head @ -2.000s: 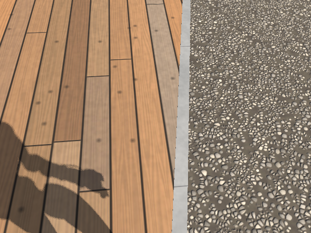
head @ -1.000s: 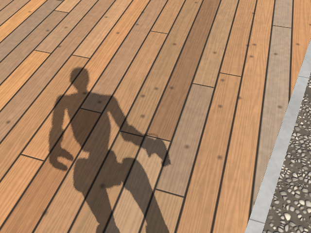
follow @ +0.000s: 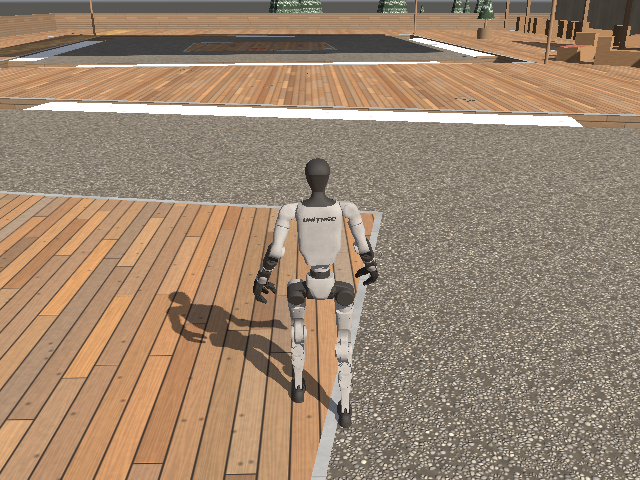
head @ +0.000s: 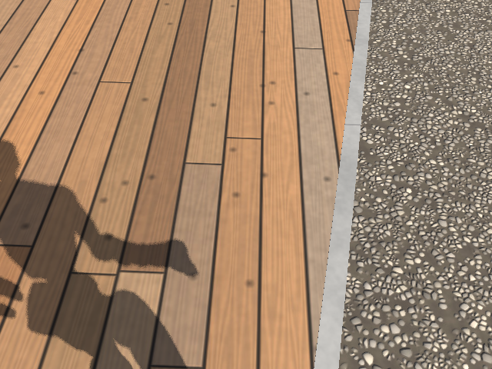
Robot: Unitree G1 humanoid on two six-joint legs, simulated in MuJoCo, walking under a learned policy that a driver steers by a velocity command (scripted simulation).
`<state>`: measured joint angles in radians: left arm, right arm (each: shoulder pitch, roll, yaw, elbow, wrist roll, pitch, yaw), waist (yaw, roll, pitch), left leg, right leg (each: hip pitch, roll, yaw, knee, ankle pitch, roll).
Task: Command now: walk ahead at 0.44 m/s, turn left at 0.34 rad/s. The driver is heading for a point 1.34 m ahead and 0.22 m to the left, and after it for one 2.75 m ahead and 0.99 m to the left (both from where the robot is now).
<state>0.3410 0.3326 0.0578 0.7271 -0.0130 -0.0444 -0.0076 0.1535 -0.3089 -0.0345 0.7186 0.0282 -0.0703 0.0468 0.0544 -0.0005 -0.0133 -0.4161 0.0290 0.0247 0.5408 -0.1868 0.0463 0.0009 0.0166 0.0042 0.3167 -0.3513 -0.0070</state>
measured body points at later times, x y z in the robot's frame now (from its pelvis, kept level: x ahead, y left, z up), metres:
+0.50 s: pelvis +0.28 +0.04 -0.01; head +0.31 +0.06 +0.43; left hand +0.47 +0.33 -0.07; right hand +0.35 -0.26 -0.12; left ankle +0.08 +0.11 -0.73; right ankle +0.44 -0.04 -0.74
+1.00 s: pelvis +0.52 +0.16 -0.01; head +0.55 +0.18 +0.44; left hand +0.39 +0.42 -0.14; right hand +0.84 +0.04 -0.07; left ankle +0.58 +0.30 -0.74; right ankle +0.44 -0.03 -0.72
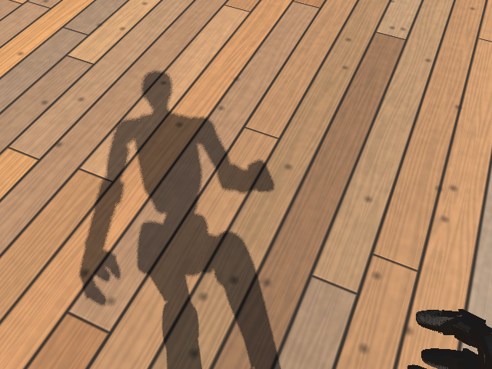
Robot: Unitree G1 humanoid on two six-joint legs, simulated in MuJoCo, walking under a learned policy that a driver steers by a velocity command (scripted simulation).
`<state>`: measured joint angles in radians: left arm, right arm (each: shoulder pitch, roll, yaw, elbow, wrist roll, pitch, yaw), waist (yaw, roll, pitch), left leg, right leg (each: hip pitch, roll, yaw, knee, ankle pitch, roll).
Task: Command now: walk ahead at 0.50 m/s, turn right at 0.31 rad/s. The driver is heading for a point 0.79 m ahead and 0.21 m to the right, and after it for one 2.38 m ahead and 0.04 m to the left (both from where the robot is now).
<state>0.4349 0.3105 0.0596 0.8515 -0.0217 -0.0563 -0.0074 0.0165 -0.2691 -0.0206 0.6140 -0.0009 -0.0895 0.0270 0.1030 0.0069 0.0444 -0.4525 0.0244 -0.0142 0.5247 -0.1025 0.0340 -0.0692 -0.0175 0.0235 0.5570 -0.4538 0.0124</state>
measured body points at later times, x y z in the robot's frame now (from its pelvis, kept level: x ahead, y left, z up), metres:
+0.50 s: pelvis +0.24 -0.05 -0.01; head +0.28 -0.07 +0.44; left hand +0.52 +0.14 -0.08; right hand +0.21 -0.35 -0.14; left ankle +0.11 +0.12 -0.68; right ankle +0.33 -0.16 -0.73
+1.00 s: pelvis +0.35 -0.05 +0.01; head +0.37 -0.05 +0.45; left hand +0.64 +0.10 -0.09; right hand +0.33 -0.36 -0.09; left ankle +0.44 +0.05 -0.73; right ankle +0.33 -0.15 -0.72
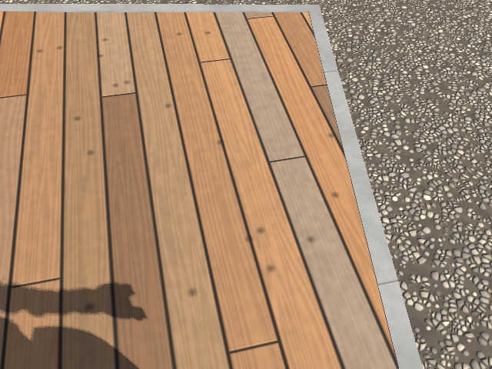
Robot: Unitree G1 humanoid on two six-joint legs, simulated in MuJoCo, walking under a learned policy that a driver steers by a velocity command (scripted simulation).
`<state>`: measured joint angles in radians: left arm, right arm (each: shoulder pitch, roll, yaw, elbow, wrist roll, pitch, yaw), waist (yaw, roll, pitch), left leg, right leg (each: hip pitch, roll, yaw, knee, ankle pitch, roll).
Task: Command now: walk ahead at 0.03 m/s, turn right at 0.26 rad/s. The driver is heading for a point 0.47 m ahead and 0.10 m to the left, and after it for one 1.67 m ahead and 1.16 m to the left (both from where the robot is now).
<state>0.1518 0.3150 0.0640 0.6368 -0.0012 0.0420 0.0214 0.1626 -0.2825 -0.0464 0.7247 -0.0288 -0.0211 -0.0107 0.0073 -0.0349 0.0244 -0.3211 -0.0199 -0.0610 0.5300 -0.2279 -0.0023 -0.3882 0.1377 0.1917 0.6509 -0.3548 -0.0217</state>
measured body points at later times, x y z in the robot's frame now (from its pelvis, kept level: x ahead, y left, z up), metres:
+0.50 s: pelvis +0.00 -0.01 +0.00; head +0.01 +0.00 +0.45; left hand +0.11 +0.28 -0.11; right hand +0.14 -0.28 -0.11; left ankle +0.01 +0.11 -0.72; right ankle -0.02 -0.14 -0.73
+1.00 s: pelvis +0.14 +0.07 +0.01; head +0.17 +0.11 +0.46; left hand +0.30 +0.38 -0.07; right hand +0.23 -0.20 -0.09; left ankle +0.01 +0.12 -0.73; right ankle +0.38 -0.03 -0.68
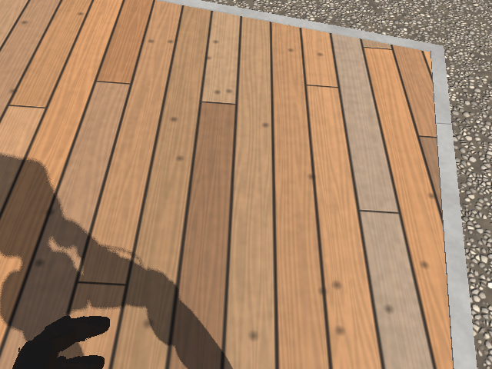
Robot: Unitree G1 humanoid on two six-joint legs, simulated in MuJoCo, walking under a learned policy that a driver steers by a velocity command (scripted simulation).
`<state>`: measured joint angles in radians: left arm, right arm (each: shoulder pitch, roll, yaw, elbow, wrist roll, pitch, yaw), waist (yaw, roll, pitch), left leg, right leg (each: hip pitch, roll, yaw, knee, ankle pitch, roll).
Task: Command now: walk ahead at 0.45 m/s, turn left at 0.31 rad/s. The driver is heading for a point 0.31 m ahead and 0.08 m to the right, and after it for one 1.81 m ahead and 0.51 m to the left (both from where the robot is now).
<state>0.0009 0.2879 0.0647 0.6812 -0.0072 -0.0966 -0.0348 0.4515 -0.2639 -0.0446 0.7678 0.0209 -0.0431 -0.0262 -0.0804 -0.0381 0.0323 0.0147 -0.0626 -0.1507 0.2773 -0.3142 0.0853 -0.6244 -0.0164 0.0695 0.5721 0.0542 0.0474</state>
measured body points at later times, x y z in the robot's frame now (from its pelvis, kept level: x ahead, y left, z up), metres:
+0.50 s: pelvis +0.24 -0.03 +0.00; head +0.28 -0.02 +0.45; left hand +0.30 +0.26 -0.12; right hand +0.43 -0.28 -0.10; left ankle +0.34 +0.12 -0.70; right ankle +0.23 -0.13 -0.74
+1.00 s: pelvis +0.32 -0.01 -0.01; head +0.36 +0.01 +0.44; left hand +0.35 +0.31 -0.12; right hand +0.59 -0.21 -0.09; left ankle +0.33 +0.11 -0.74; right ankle +0.39 -0.13 -0.73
